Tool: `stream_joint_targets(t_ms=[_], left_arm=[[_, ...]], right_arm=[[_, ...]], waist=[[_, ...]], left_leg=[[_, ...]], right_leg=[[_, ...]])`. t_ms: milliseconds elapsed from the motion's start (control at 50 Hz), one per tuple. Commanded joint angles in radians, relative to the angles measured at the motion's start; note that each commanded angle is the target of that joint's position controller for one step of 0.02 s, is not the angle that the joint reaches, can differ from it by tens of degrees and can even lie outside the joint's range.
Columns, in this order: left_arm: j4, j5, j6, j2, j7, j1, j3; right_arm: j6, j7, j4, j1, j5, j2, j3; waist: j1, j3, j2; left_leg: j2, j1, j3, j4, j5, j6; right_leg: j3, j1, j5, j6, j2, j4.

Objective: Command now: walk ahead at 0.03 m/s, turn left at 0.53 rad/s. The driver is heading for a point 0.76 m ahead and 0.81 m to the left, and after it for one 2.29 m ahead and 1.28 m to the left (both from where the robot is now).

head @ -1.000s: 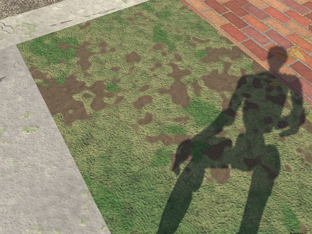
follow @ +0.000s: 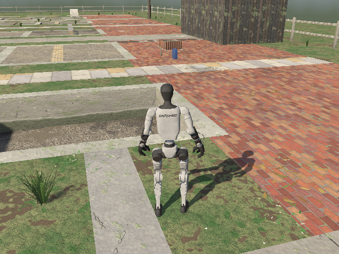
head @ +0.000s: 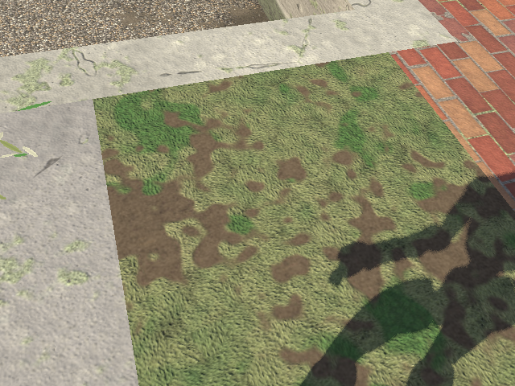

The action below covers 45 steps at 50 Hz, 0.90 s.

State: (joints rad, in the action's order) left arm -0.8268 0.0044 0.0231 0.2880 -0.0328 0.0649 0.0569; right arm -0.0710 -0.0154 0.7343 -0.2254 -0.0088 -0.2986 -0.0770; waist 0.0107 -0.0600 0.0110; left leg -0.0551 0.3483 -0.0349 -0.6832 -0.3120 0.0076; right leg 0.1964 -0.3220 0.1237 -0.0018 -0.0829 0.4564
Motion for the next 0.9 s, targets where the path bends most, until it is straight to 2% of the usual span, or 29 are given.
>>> stream_joint_targets(t_ms=[20,40,60,80,100,120,160,200,280,380,420,460,480,500,520,540,560,580,620,660,720,800,840,860,900], left_arm=[[0.026,0.014,0.006,0.102,0.006,0.003,0.031],[0.067,-0.02,0.005,0.062,0.011,-0.002,0.022],[0.102,-0.021,-0.003,0.104,0.001,-0.136,0.038],[0.104,-0.006,-0.006,0.109,0.003,-0.118,0.043],[0.08,0.0,-0.011,0.12,0.004,-0.075,0.051],[0.064,-0.005,-0.02,0.137,0.003,-0.065,0.06],[0.063,-0.001,-0.044,0.127,0.013,-0.078,0.064],[0.061,0.004,-0.068,0.115,0.024,-0.099,0.062],[0.065,0.006,-0.095,0.083,0.041,-0.136,0.048],[0.082,0.02,-0.119,0.095,0.057,-0.153,0.038],[0.076,0.026,-0.132,0.115,0.059,-0.115,0.042],[0.045,0.022,-0.144,0.128,0.055,-0.014,0.05],[0.021,0.016,-0.148,0.153,0.049,0.08,0.061],[-0.003,0.0,-0.146,0.205,0.04,0.226,0.072],[-0.028,-0.018,-0.138,0.297,0.047,0.297,0.09],[-0.007,-0.003,-0.139,0.228,0.051,0.231,0.075],[0.01,0.004,-0.136,0.16,0.047,0.19,0.058],[0.021,0.0,-0.133,0.128,0.044,0.156,0.046],[0.017,-0.007,-0.127,0.095,0.037,0.131,0.033],[0.005,-0.012,-0.13,0.102,0.034,0.153,0.034],[-0.004,-0.01,-0.128,0.129,0.03,0.172,0.038],[-0.005,0.002,-0.119,0.159,0.024,0.202,0.041],[-0.012,0.013,-0.111,0.178,0.024,0.229,0.046],[-0.014,0.018,-0.105,0.188,0.023,0.234,0.048],[-0.009,0.024,-0.092,0.221,0.018,0.238,0.058]], right_arm=[[0.006,-0.003,-0.019,-0.142,0.012,-0.148,-0.054],[0.005,-0.022,-0.057,-0.11,0.009,-0.28,-0.08],[0.032,-0.016,-0.07,-0.109,0.046,-0.268,-0.072],[0.06,-0.015,-0.064,-0.077,0.04,-0.238,-0.066],[0.079,-0.014,-0.066,-0.041,0.013,-0.205,-0.061],[0.087,-0.015,-0.065,-0.031,-0.005,-0.169,-0.05],[0.096,-0.022,-0.056,-0.053,-0.004,-0.134,-0.032],[0.105,-0.029,-0.049,-0.088,0.003,-0.136,-0.033],[0.112,-0.033,-0.04,-0.108,-0.005,-0.167,-0.044],[0.103,-0.02,-0.038,-0.116,-0.014,-0.186,-0.05],[0.1,-0.015,-0.042,-0.103,-0.013,-0.176,-0.046],[0.095,-0.014,-0.051,-0.075,-0.013,-0.14,-0.034],[0.096,-0.014,-0.058,-0.063,-0.009,-0.095,-0.02],[0.099,-0.01,-0.069,-0.07,0.003,-0.014,0.003],[0.115,-0.013,-0.133,-0.082,-0.027,-0.026,0.002],[0.122,-0.013,-0.111,-0.094,-0.034,-0.121,-0.017],[0.119,-0.009,-0.099,-0.062,-0.029,-0.152,-0.027],[0.115,-0.007,-0.083,-0.063,-0.021,-0.139,-0.028],[0.116,0.005,-0.098,-0.022,-0.018,-0.104,-0.024],[0.116,0.014,-0.117,0.003,-0.02,-0.066,-0.013],[0.116,0.022,-0.156,0.055,-0.018,-0.043,-0.001],[0.12,0.052,-0.204,0.171,-0.015,-0.01,0.016],[0.117,0.066,-0.225,0.203,-0.018,-0.013,0.016],[0.115,0.071,-0.232,0.207,-0.019,-0.023,0.012],[0.109,0.075,-0.235,0.164,-0.013,-0.066,-0.01]], waist=[[0.04,0.096,-0.063],[-0.002,0.04,-0.347],[0.063,0.047,-0.258],[0.028,0.073,-0.2],[0.003,0.076,-0.162],[0.007,0.078,-0.151],[0.006,0.07,-0.161],[0.019,0.076,-0.146],[0.04,0.058,-0.16],[0.057,0.041,-0.157],[0.037,0.051,-0.162],[-0.023,0.072,-0.151],[-0.067,0.107,-0.126],[-0.109,0.203,0.038],[-0.084,0.195,0.278],[-0.072,0.105,0.192],[-0.072,0.037,0.157],[-0.058,0.026,0.12],[-0.048,-0.003,0.113],[-0.056,0.005,0.11],[-0.063,0.003,0.083],[-0.095,-0.023,0.064],[-0.093,-0.034,0.06],[-0.081,-0.031,0.061],[-0.031,0.025,0.09]], left_leg=[[-0.038,-0.207,0.129,0.296,0.147,0.109],[-0.282,-0.232,0.528,0.407,0.261,0.264],[-0.302,-0.135,0.574,0.439,0.247,0.334],[-0.253,-0.165,0.502,0.45,0.082,0.295],[-0.21,-0.193,0.462,0.459,-0.116,0.238],[-0.199,-0.228,0.468,0.479,-0.226,0.21],[-0.171,-0.263,0.462,0.506,-0.23,0.197],[-0.158,-0.318,0.438,0.511,-0.151,0.193],[-0.123,-0.282,0.398,0.5,-0.07,0.2],[-0.117,-0.192,0.458,0.457,-0.105,0.213],[-0.112,-0.166,0.497,0.428,-0.105,0.206],[-0.062,-0.1,0.492,0.345,-0.106,0.173],[-0.017,-0.006,0.454,0.239,-0.13,0.138],[0.077,0.134,0.318,-0.069,-0.231,0.08],[0.149,0.424,0.217,-0.303,-0.325,0.055],[0.057,0.504,0.232,-0.44,-0.256,0.043],[0.031,0.528,0.219,-0.481,-0.162,0.038],[0.008,0.5,0.204,-0.49,-0.087,0.03],[-0.039,0.466,0.184,-0.459,0.017,0.02],[-0.047,0.456,0.146,-0.444,0.083,0.004],[-0.051,0.455,0.116,-0.313,0.175,-0.017],[-0.036,0.356,0.031,-0.069,0.317,-0.002],[-0.024,0.323,0.008,0.002,0.31,0.021],[-0.01,0.298,-0.005,0.028,0.286,0.039],[0.056,0.18,-0.056,0.046,0.193,0.084]], right_leg=[[-0.064,-0.059,0.23,-0.033,-0.129,0.088],[0.009,-0.313,0.464,0.078,0.055,0.355],[-0.181,-0.332,0.515,0.064,0.084,0.564],[-0.234,-0.359,0.417,0.04,0.063,0.609],[-0.249,-0.381,0.313,0.024,0.042,0.597],[-0.253,-0.412,0.247,0.02,0.032,0.58],[-0.256,-0.415,0.145,0.021,0.04,0.537],[-0.257,-0.408,0.074,0.027,0.051,0.432],[-0.251,-0.305,0.025,0.055,0.08,0.211],[-0.253,-0.164,0.071,0.055,0.097,0.066],[-0.255,-0.074,0.072,0.039,0.101,0.023],[-0.237,0.097,0.027,0.013,0.098,-0.061],[-0.274,0.254,0.037,-0.011,0.041,-0.073],[-0.466,0.462,0.164,-0.071,-0.142,-0.099],[-0.887,0.558,0.495,-0.208,-0.333,-0.228],[-0.894,0.494,0.608,-0.223,-0.34,-0.255],[-0.762,0.442,0.529,-0.186,-0.287,-0.253],[-0.648,0.398,0.405,-0.156,-0.238,-0.258],[-0.473,0.321,0.168,-0.129,-0.185,-0.28],[-0.362,0.298,0.004,-0.137,-0.16,-0.294],[-0.251,0.294,-0.16,-0.155,-0.157,-0.31],[-0.123,0.283,-0.214,-0.139,-0.148,-0.319],[-0.092,0.324,-0.273,-0.129,-0.172,-0.307],[-0.072,0.352,-0.364,-0.121,-0.182,-0.281],[-0.03,0.405,-0.718,-0.102,-0.189,-0.147]])
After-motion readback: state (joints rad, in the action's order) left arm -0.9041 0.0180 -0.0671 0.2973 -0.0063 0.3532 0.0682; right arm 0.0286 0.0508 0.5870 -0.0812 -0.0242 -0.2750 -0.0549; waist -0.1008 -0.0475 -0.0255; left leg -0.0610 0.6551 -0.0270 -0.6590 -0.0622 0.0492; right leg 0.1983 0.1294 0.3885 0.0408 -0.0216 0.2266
